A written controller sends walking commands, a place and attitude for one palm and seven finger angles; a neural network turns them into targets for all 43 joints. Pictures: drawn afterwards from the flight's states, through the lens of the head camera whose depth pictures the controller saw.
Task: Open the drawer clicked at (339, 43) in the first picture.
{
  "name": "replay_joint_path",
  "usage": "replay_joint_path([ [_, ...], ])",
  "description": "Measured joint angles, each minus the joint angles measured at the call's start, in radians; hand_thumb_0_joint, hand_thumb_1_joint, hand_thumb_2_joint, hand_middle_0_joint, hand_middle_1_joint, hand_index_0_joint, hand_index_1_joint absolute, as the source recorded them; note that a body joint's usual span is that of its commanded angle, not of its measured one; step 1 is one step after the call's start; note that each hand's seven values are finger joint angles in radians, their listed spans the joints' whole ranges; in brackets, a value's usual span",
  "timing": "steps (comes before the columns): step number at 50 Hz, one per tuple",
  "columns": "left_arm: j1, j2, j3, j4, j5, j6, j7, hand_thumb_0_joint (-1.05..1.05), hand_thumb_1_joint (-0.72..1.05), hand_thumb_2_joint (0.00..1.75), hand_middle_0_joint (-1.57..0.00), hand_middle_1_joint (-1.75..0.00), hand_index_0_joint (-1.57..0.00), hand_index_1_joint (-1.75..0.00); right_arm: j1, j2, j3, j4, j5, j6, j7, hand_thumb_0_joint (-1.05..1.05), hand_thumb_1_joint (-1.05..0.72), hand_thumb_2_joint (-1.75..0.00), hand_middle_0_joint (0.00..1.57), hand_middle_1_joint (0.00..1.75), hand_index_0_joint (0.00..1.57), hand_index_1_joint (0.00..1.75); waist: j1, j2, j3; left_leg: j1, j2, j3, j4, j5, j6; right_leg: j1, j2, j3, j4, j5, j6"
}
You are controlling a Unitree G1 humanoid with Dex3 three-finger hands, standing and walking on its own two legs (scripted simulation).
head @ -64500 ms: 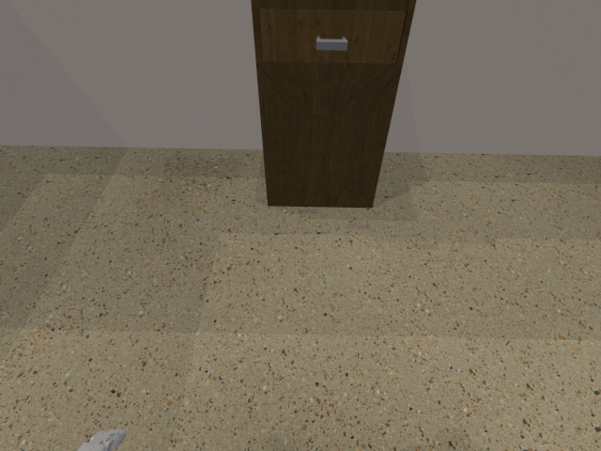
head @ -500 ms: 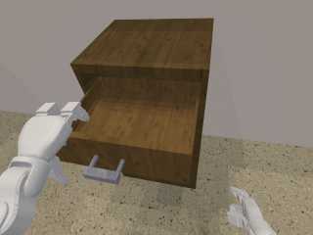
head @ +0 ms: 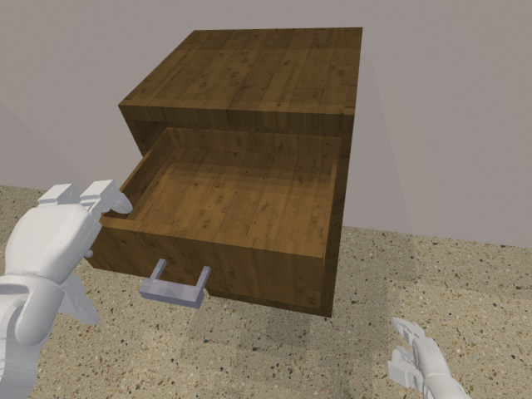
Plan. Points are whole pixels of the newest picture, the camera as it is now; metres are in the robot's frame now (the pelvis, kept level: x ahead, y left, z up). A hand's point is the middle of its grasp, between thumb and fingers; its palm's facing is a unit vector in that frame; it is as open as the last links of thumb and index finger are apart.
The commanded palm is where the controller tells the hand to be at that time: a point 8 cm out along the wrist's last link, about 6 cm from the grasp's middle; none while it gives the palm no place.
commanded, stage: draw the hand back to the body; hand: left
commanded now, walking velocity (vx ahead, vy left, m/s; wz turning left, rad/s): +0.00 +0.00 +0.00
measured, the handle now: (177, 280) +0.28 +0.21 +0.01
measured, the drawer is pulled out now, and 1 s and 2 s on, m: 0.30 0.30 0.30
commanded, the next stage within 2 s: step back with the hand held close in 1.30 s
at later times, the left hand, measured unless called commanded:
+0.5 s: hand (114, 255) +0.22 +0.21 +0.17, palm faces +0.35 -0.85 -0.40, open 13.4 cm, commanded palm +0.18 +0.26 +0.21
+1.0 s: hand (100, 246) +0.23 +0.23 +0.19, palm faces +0.40 -0.80 -0.44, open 9.5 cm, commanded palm +0.18 +0.27 +0.20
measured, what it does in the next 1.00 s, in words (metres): stands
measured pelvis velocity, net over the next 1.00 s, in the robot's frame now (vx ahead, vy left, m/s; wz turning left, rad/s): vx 0.04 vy -0.01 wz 0.00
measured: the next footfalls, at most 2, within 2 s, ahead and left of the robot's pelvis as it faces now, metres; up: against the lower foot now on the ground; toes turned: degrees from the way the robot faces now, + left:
none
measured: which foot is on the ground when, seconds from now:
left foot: down 0.00-1.00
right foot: down 0.00-1.00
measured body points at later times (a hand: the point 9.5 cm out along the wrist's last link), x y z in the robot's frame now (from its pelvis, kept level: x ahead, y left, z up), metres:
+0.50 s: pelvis +0.02 +0.00 +0.00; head +0.02 -0.01 +0.45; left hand +0.20 +0.26 +0.20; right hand +0.22 -0.20 -0.08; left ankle +0.01 +0.14 -0.74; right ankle +0.00 -0.11 -0.74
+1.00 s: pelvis +0.04 -0.01 +0.00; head +0.04 -0.03 +0.45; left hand +0.20 +0.27 +0.21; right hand +0.25 -0.22 -0.08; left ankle +0.01 +0.14 -0.74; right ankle +0.00 -0.11 -0.74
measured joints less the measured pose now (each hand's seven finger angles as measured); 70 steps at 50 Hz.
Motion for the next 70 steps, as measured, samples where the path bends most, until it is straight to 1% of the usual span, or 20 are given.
replay_joint_path([
  [3, 0.045, -0.007, -0.017, -0.027, -0.009, -0.001, -0.029, -0.01, -0.49, 0.31, -0.31, -1.20, -0.32, -1.20, 0.005, -0.008, 0.004, -0.015, 0.001, -0.006, -0.007, 0.02, -0.90, -0.89, 0.20, 0.30, 0.20, 0.30, -0.006, 0.002, -0.001, -0.007, -0.002, -0.002, 0.009, -0.004, 0.002, -0.004, -0.002, -0.002, 0.005, -0.003, 0.002],
  [8, 0.123, 0.013, -0.034, -0.095, -0.008, -0.071, -0.016, 0.00, -0.49, 0.31, -0.32, -1.20, -0.32, -1.20, 0.018, -0.013, 0.006, -0.035, -0.010, -0.020, -0.023, 0.02, -0.90, -0.89, 0.20, 0.30, 0.20, 0.30, -0.005, -0.007, -0.002, -0.016, 0.001, -0.003, 0.028, -0.017, 0.003, -0.007, 0.001, -0.003, 0.011, -0.009, 0.003],
  [12, 0.143, 0.043, 0.017, -0.121, -0.013, -0.114, 0.031, 0.00, -0.49, 0.30, -0.32, -1.20, -0.32, -1.20, 0.024, -0.007, -0.004, -0.033, -0.010, -0.023, -0.024, 0.02, -0.90, -0.89, 0.20, 0.30, 0.20, 0.30, 0.003, -0.015, -0.001, -0.022, 0.005, -0.005, 0.042, -0.027, 0.001, -0.008, 0.005, -0.005, 0.014, -0.013, 0.002],
  [16, 0.123, 0.042, 0.068, -0.093, -0.027, -0.091, 0.054, 0.00, -0.49, 0.30, -0.32, -1.20, -0.32, -1.20, 0.021, -0.003, -0.011, -0.025, -0.003, -0.017, -0.015, 0.02, -0.90, -0.89, 0.20, 0.30, 0.20, 0.30, 0.006, -0.013, -0.003, -0.031, 0.003, -0.007, 0.047, -0.029, 0.002, -0.015, 0.002, -0.006, 0.018, -0.015, 0.003],
  [18, 0.116, -0.039, 0.107, -0.069, -0.325, -0.107, 0.075, -0.01, -0.49, 0.31, -0.31, -1.20, -0.32, -1.20, 0.018, 0.009, -0.014, -0.024, 0.000, -0.056, -0.029, 0.02, -0.90, -0.89, 0.20, 0.30, 0.20, 0.30, -0.008, -0.008, 0.020, -0.013, 0.001, -0.007, 0.043, -0.029, 0.005, 0.004, 0.001, -0.006, 0.012, -0.014, 0.004],
  [19, 0.121, -0.095, 0.120, -0.062, -0.437, -0.121, 0.096, -0.01, -0.48, 0.31, -0.31, -1.20, -0.32, -1.19, 0.021, 0.019, -0.011, -0.024, 0.000, -0.084, -0.038, 0.02, -0.90, -0.89, 0.20, 0.30, 0.20, 0.30, -0.018, -0.010, 0.028, -0.003, 0.001, -0.004, 0.039, -0.030, 0.006, 0.012, 0.001, -0.004, 0.010, -0.015, 0.004],
  [20, 0.133, -0.151, 0.126, -0.065, -0.528, -0.131, 0.114, -0.01, -0.47, 0.31, -0.31, -1.19, -0.32, -1.19, 0.028, 0.030, -0.007, -0.026, 0.000, -0.110, -0.047, 0.02, -0.90, -0.89, 0.20, 0.30, 0.20, 0.30, -0.027, -0.016, 0.034, 0.007, 0.001, -0.002, 0.034, -0.031, 0.006, 0.019, 0.001, -0.002, 0.007, -0.016, 0.005],
  [21, 0.149, -0.198, 0.127, -0.075, -0.601, -0.140, 0.127, -0.01, -0.46, 0.32, -0.31, -1.18, -0.32, -1.18, 0.036, 0.043, -0.002, -0.024, -0.002, -0.135, -0.055, 0.02, -0.90, -0.89, 0.20, 0.30, 0.20, 0.30, -0.035, -0.026, 0.037, 0.016, 0.002, 0.001, 0.028, -0.032, 0.006, 0.026, 0.002, 0.001, 0.004, -0.017, 0.004],
  [22, 0.164, -0.236, 0.120, -0.090, -0.651, -0.148, 0.138, -0.01, -0.44, 0.32, -0.31, -1.17, -0.31, -1.17, 0.049, 0.054, 0.003, -0.021, -0.005, -0.158, -0.063, 0.02, -0.90, -0.89, 0.20, 0.30, 0.20, 0.30, -0.039, -0.037, 0.036, 0.025, 0.003, 0.003, 0.023, -0.033, 0.005, 0.033, 0.003, 0.003, 0.002, -0.019, 0.004],
  [23, 0.178, -0.265, 0.108, -0.108, -0.687, -0.157, 0.148, -0.01, -0.43, 0.33, -0.31, -1.16, -0.31, -1.16, 0.065, 0.064, 0.008, -0.018, -0.010, -0.181, -0.069, 0.02, -0.90, -0.89, 0.20, 0.30, 0.20, 0.30, -0.041, -0.050, 0.032, 0.035, 0.004, 0.005, 0.018, -0.035, 0.004, 0.041, 0.004, 0.004, -0.001, -0.022, 0.003],
  [26, 0.212, -0.302, 0.078, -0.163, -0.743, -0.176, 0.169, -0.01, -0.36, 0.36, -0.30, -1.12, -0.30, -1.12, 0.109, 0.082, 0.019, 0.001, -0.024, -0.233, -0.080, 0.02, -0.90, -0.89, 0.21, 0.30, 0.20, 0.30, -0.043, -0.082, 0.017, 0.062, 0.010, 0.004, 0.007, -0.044, -0.001, 0.069, 0.009, 0.003, -0.014, -0.031, -0.001],
  [30, 0.216, -0.276, 0.107, -0.198, -0.770, -0.197, 0.186, -0.01, -0.25, 0.41, -0.30, -1.05, -0.30, -1.04, 0.132, 0.082, 0.018, 0.023, -0.031, -0.262, -0.085, 0.02, -0.90, -0.89, 0.21, 0.30, 0.20, 0.30, -0.045, -0.091, 0.011, 0.084, 0.017, 0.001, 0.005, -0.057, -0.006, 0.098, 0.017, -0.001, -0.029, -0.037, -0.005],
  [33, 0.206, -0.254, 0.154, -0.189, -0.786, -0.204, 0.188, -0.01, -0.16, 0.45, -0.29, -0.98, -0.29, -0.98, 0.126, 0.074, 0.009, 0.034, -0.029, -0.261, -0.083, 0.02, -0.90, -0.89, 0.21, 0.30, 0.20, 0.30, -0.048, -0.083, 0.014, 0.087, 0.020, 0.001, 0.001, -0.060, -0.007, 0.103, 0.019, -0.001, -0.037, -0.037, -0.006],
  [36, 0.208, -0.254, 0.180, -0.173, -0.797, -0.204, 0.184, -0.01, -0.06, 0.49, -0.28, -0.92, -0.28, -0.92, 0.113, 0.065, -0.002, 0.037, -0.025, -0.254, -0.078, 0.02, -0.90, -0.89, 0.21, 0.30, 0.20, 0.30, -0.049, -0.073, 0.016, 0.083, 0.020, 0.004, -0.005, -0.059, -0.007, 0.096, 0.020, 0.002, -0.041, -0.037, -0.005],
  [41, 0.262, -0.270, 0.165, -0.173, -0.803, -0.192, 0.171, -0.01, 0.11, 0.57, -0.26, -0.81, -0.26, -0.81, 0.094, 0.052, -0.021, 0.034, -0.022, -0.246, -0.072, 0.02, -0.90, -0.89, 0.21, 0.30, 0.20, 0.30, -0.051, -0.060, 0.010, 0.071, 0.019, 0.009, -0.013, -0.058, -0.005, 0.080, 0.018, 0.006, -0.042, -0.038, -0.004],
  [46, 0.313, -0.257, 0.163, -0.197, -0.802, -0.186, 0.166, 0.00, 0.28, 0.64, -0.25, -0.70, -0.25, -0.70, 0.088, 0.053, -0.030, 0.028, -0.018, -0.237, -0.074, 0.02, -0.90, -0.89, 0.21, 0.30, 0.20, 0.30, -0.044, -0.057, -0.005, 0.067, 0.021, 0.006, -0.011, -0.063, -0.008, 0.077, 0.020, 0.003, -0.041, -0.044, -0.005],
  [53, 0.300, -0.255, 0.194, -0.177, -0.807, -0.182, 0.177, 0.00, 0.52, 0.74, -0.23, -0.54, -0.24, -0.54, 0.077, 0.059, -0.027, 0.022, -0.011, -0.223, -0.080, 0.02, -0.90, -0.89, 0.20, 0.30, 0.20, 0.30, -0.035, -0.051, -0.011, 0.065, 0.022, -0.003, -0.004, -0.066, -0.012, 0.079, 0.021, -0.006, -0.036, -0.049, -0.009],
  [59, 0.294, -0.271, 0.179, -0.166, -0.808, -0.172, 0.177, 0.00, 0.72, 0.83, -0.22, -0.41, -0.22, -0.41, 0.078, 0.064, -0.020, 0.019, -0.011, -0.220, -0.078, 0.02, -0.90, -0.89, 0.21, 0.30, 0.20, 0.30, -0.035, -0.050, -0.014, 0.062, 0.021, -0.007, -0.002, -0.062, -0.013, 0.075, 0.020, -0.010, -0.028, -0.050, -0.010],
  [64, 0.301, -0.265, 0.170, -0.174, -0.808, -0.171, 0.175, 0.01, 0.82, 0.87, -0.21, -0.35, -0.22, -0.35, 0.087, 0.066, -0.017, 0.019, -0.012, -0.220, -0.077, 0.02, -0.90, -0.89, 0.21, 0.30, 0.20, 0.30, -0.037, -0.050, -0.016, 0.062, 0.022, -0.008, 0.001, -0.061, -0.015, 0.074, 0.021, -0.012, -0.022, -0.050, -0.012],
  [70, 0.296, -0.256, 0.183, -0.168, -0.810, -0.178, 0.177, 0.01, 0.87, 0.89, -0.21, -0.32, -0.21, -0.31, 0.095, 0.065, -0.018, 0.023, -0.008, -0.218, -0.079, 0.02, -0.90, -0.89, 0.21, 0.30, 0.20, 0.30, -0.040, -0.049, -0.013, 0.060, 0.025, -0.009, 0.006, -0.057, -0.017, 0.073, 0.024, -0.013, -0.018, -0.046, -0.015],
])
